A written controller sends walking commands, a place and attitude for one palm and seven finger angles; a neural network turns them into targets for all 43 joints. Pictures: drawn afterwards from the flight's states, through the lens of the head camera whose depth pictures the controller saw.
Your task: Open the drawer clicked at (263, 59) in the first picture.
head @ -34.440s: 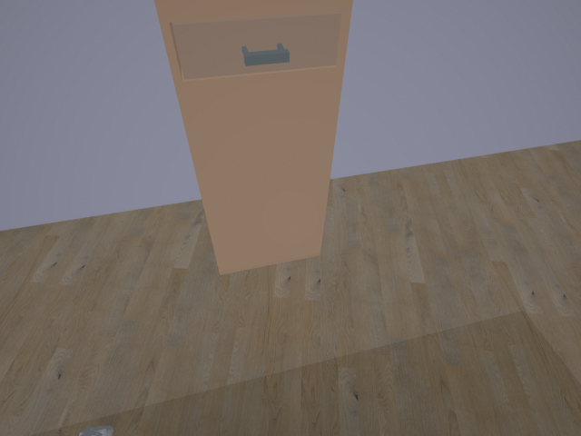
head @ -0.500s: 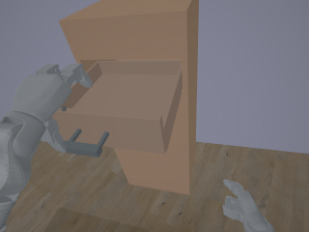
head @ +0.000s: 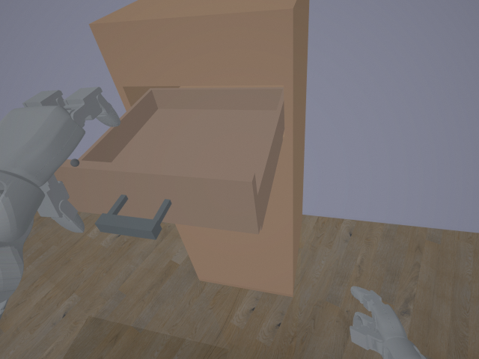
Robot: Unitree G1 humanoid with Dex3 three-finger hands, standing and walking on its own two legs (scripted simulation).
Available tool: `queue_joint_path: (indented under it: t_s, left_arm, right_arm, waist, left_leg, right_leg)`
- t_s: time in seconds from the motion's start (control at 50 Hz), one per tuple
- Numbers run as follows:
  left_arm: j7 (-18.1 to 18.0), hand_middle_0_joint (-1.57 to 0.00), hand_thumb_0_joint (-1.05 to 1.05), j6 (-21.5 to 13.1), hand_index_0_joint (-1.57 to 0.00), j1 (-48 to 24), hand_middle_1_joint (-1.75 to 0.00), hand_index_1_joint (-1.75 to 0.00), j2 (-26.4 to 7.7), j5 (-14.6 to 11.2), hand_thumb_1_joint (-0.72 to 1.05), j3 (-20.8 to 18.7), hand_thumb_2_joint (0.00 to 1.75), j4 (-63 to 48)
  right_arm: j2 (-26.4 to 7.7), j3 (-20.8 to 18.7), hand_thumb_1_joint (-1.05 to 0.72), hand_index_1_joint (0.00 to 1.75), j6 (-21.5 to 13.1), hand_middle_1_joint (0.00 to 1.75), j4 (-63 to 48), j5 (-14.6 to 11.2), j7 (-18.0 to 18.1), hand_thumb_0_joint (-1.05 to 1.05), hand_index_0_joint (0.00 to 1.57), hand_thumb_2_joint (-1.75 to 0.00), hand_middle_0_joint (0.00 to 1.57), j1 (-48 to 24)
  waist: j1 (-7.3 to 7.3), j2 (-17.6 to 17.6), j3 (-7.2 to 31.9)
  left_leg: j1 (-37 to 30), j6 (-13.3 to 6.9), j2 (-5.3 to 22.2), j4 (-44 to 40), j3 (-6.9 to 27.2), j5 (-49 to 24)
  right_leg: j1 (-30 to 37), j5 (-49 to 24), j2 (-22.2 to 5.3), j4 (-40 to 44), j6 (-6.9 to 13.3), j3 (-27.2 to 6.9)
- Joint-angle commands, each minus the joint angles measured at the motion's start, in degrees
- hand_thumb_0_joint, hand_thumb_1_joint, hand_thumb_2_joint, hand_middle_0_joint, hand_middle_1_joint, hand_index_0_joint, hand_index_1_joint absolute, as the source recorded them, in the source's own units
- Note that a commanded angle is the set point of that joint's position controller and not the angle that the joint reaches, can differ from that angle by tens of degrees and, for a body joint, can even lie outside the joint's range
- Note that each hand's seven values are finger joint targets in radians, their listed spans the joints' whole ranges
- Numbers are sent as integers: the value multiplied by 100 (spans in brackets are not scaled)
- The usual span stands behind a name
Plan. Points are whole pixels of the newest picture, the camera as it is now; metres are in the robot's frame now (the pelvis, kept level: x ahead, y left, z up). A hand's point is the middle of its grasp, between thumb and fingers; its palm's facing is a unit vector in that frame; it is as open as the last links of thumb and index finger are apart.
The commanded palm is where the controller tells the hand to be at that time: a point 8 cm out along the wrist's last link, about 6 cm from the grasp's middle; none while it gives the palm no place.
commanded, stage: draw the hand back to the body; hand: left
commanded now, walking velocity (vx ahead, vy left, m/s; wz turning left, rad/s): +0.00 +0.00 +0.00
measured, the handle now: (135, 214) +0.29 +0.22 +0.14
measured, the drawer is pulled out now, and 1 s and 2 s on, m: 0.30 0.30 0.30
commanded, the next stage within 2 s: step back with the hand held close in 1.32 s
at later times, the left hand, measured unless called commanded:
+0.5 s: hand (57, 159) +0.21 +0.20 +0.32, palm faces +0.42 -0.80 -0.43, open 13.5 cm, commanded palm +0.17 +0.26 +0.33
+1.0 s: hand (33, 134) +0.22 +0.23 +0.34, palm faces +0.56 -0.77 -0.31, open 9.7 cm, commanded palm +0.18 +0.28 +0.33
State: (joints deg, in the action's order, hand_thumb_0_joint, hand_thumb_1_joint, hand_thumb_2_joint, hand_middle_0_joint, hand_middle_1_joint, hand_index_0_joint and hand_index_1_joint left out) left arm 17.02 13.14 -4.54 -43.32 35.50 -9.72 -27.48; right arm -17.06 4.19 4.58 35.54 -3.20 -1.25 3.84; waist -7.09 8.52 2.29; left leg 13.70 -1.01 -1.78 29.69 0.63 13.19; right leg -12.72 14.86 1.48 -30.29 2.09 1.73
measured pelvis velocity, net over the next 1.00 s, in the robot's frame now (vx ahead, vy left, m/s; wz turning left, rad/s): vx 0.04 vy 0.01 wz -0.04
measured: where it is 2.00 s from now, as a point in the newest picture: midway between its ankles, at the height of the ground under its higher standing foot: outside the picture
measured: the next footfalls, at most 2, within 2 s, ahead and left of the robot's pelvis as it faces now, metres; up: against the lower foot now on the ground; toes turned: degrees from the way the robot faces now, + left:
none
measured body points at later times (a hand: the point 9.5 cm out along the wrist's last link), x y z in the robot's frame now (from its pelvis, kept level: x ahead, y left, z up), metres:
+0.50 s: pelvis +0.00 +0.01 +0.01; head -0.01 -0.01 +0.45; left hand +0.18 +0.25 +0.34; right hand +0.22 -0.18 -0.07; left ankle +0.03 +0.11 -0.73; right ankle +0.02 -0.09 -0.73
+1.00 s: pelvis +0.04 +0.01 +0.01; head +0.01 -0.02 +0.46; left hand +0.19 +0.27 +0.35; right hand +0.23 -0.21 -0.08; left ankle +0.03 +0.11 -0.73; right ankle +0.02 -0.09 -0.73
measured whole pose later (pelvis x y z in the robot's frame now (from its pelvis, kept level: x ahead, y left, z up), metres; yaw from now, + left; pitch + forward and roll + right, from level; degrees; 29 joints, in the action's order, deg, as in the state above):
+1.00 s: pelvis +0.04 +0.01 +0.01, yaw -2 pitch -4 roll -1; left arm -5.5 -10.1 9.7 -24.9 -7.0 -31.8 -37.6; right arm -12.6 0.3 -6.1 38.6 -0.7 1.7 8.7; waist -4.0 4.8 0.1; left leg 7.0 -1.4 -0.5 25.4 -1.2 14.9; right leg -5.1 13.8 2.8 -22.5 1.7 -0.3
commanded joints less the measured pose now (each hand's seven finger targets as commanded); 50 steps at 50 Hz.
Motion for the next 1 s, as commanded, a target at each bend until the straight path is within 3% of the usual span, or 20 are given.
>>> queue_joint_path:
  t_s: [0.0,0.06,0.1,0.14,0.16,0.18,0.26,0.3,0.32,0.34,0.36,0.38,0.42,0.44,0.48,0.52,0.6,0.68,0.74,0.98]
  left_arm:
    - [-53,-30,0,-85,-30,-1068,-120,-120,-1163,120,-50,-669,30,-956]
    - [-38,-30,0,-156,-30,-1212,-120,-120,-1578,217,-50,-1007,30,-1292]
    - [-46,-30,0,-206,-30,-872,-120,-120,-1775,151,-50,-1308,30,-983]
    - [-116,-30,0,-327,-30,-906,-120,-120,-2058,-115,-50,-1671,30,-1311]
    - [-43,-30,0,-301,-30,-1085,-120,-120,-1968,-39,-50,-1588,30,-1087]
    - [-54,-30,0,-326,-30,-737,-120,-120,-1831,-173,-50,-1637,30,-729]
    - [96,-30,0,-359,-30,-861,-120,-120,-1792,-343,-50,-1537,30,-749]
    - [180,-30,0,-379,-30,-499,-120,-120,-1575,-362,-50,-1311,30,-550]
    - [-723,-30,0,-1344,-30,-1731,-118,-118,772,-3672,-47,-1329,32,-1918]
    - [-1252,-29,0,-1710,-29,-1056,-115,-115,111,-3796,-43,-1792,33,-1497]
    - [-1539,-29,0,-1858,-29,-414,-113,-113,516,-4086,-40,-1963,34,-1254]
    - [-1728,-29,0,-1994,-29,-228,-111,-111,455,-4194,-36,-2156,36,-1489]
    - [-2034,-29,0,-2313,-29,-484,-107,-107,160,-4265,-29,-2656,39,-1936]
    - [-2167,-28,0,-2398,-28,-398,-104,-104,-58,-4287,-26,-2911,40,-1657]
    - [-2245,-28,0,-2502,-28,-281,-100,-100,682,-4283,-18,-2422,43,-1367]
    - [-2266,-27,0,-2566,-27,-347,-95,-95,816,-4260,-12,-2278,47,-1460]
    - [-2282,-26,0,-2670,-26,-91,-86,-86,979,-4228,2,-2088,52,-1743]
    - [-2301,-25,0,-2724,-25,438,-77,-77,835,-4207,17,-2281,58,-2308]
    - [-2332,-25,0,-2691,-25,745,-70,-70,657,-4236,27,-2603,63,-2200]
    - [-2323,-22,0,-2462,-22,755,-43,-43,738,-4261,69,-2657,81,-1777]
  right_arm:
    - [-353,-163,-90,30,-345,30,-1189,-26,28,0,20,-90,20,-1404]
    - [-292,-110,-90,30,-410,30,-1210,43,39,0,20,-90,20,-1551]
    - [-355,-148,-90,30,-374,30,-1106,52,82,0,20,-90,20,-1359]
    - [-395,-171,-90,30,-438,30,-1120,-8,104,0,20,-90,20,-1402]
    - [-286,-101,-90,30,-456,30,-1119,83,79,0,20,-90,20,-1429]
    - [-298,-130,-90,30,-458,30,-1038,58,87,0,20,-90,20,-1260]
    - [-367,-121,-90,30,-520,30,-1094,44,84,0,20,-90,20,-1386]
    - [-430,-169,-90,30,-505,30,-1066,11,115,0,20,-90,20,-1210]
    - [120,-201,-90,30,-854,30,-1488,44,262,0,20,-90,20,-727]
    - [-58,-150,-90,30,-1067,30,-1081,125,413,0,20,-90,20,-819]
    - [-86,-192,-90,30,-1170,30,-1010,188,491,0,20,-90,20,-749]
    - [-118,-228,-90,30,-1245,30,-904,186,497,0,20,-90,20,-652]
    - [-96,-317,-90,30,-1402,30,-741,245,489,0,20,-90,20,-614]
    - [-127,-344,-90,30,-1475,30,-563,261,502,0,20,-90,20,-557]
    - [5,-307,-90,30,-1521,30,-571,254,465,0,20,-90,20,-452]
    - [-31,-361,-90,30,-1551,30,-572,256,430,0,20,-90,20,-427]
    - [-103,-423,-90,30,-1652,30,-597,279,366,0,20,-90,20,-411]
    - [-157,-505,-90,30,-1672,30,-621,294,297,0,20,-90,20,-374]
    - [-152,-544,-90,30,-1600,30,-583,275,294,0,20,-90,20,-307]
    - [-140,-590,-90,30,-1299,30,-631,219,328,0,20,-90,20,-284]
  waist:
    - [83,-635,844]
    - [-40,-354,1257]
    - [11,-589,825]
    - [9,-198,932]
    - [-75,-323,1102]
    - [17,-600,743]
    - [-24,-333,746]
    - [88,-605,433]
    - [702,-871,64]
    - [702,-1245,-228]
    - [507,-1476,-50]
    - [478,-1357,146]
    - [318,-489,724]
    - [294,-40,523]
    - [371,-45,120]
    - [348,181,119]
    - [317,-93,258]
    - [262,-247,658]
    - [253,-307,554]
    - [331,-531,332]
  left_leg:
    - [-88,-2,91,-439,0,-471]
    - [-80,33,56,-353,47,-600]
    - [-40,10,102,-424,26,-496]
    - [-177,33,142,-350,73,-617]
    - [-102,62,93,-342,50,-737]
    - [-70,51,140,-400,37,-695]
    - [-8,102,147,-415,55,-516]
    - [-17,55,172,-541,59,-287]
    - [-665,32,291,-564,46,390]
    - [-750,60,409,-578,225,1002]
    - [-660,11,360,-603,80,825]
    - [-738,13,350,-650,31,606]
    - [-893,55,344,-671,-66,311]
    - [-840,103,365,-653,-103,330]
    - [-681,127,372,-896,-50,231]
    - [-761,115,383,-987,-62,-26]
    - [-858,77,419,-960,-60,-716]
    - [-989,102,438,-787,-77,-1499]
    - [-963,151,466,-704,-108,-1704]
    - [-976,106,471,-698,-113,-1448]
  right_leg:
    - [265,-293,-206,654,-226,-224]
    - [550,-342,-247,520,-164,-322]
    - [281,-273,-196,643,-211,-212]
    - [361,-501,-204,648,-146,-283]
    - [475,-496,-233,579,-162,-236]
    - [272,-478,-184,658,-218,-98]
    - [266,-298,-243,720,-194,-155]
    - [19,-100,-182,815,-262,-40]
    - [-329,207,-65,1284,-51,-37]
    - [-519,609,-46,1433,-12,-352]
    - [-234,634,-122,1510,-59,-160]
    - [-24,497,-162,1519,-99,-147]
    - [411,211,-248,1398,-59,-196]
    - [396,135,-256,1396,-15,-299]
    - [402,78,-180,1387,-7,-109]
    - [482,-179,-156,1351,13,-107]
    - [687,-805,-123,1176,28,-77]
    - [901,-1470,-119,992,29,-80]
    - [846,-1652,-113,1003,36,-84]
    - [571,-1537,-144,1071,-27,-112]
